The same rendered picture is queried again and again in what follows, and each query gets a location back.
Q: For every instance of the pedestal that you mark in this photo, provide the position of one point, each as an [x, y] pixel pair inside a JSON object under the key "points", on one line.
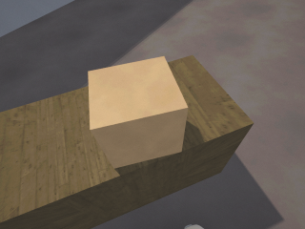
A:
{"points": [[54, 174]]}

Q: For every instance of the carton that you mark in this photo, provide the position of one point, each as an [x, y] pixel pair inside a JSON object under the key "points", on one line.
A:
{"points": [[137, 111]]}

